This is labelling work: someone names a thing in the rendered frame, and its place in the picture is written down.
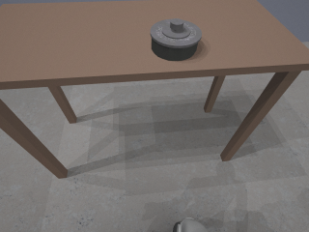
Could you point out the lid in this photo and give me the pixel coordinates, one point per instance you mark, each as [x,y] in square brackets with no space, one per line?
[162,34]

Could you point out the table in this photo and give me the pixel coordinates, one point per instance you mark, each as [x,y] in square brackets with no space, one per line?
[79,43]

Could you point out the robot right thigh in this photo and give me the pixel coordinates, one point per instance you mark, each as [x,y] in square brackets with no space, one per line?
[191,226]

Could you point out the pot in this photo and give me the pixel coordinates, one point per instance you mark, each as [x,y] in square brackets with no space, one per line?
[171,53]

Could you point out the right robot shin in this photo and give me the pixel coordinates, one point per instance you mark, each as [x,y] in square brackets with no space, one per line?
[188,218]

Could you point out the knob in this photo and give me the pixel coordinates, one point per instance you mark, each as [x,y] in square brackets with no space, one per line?
[176,24]

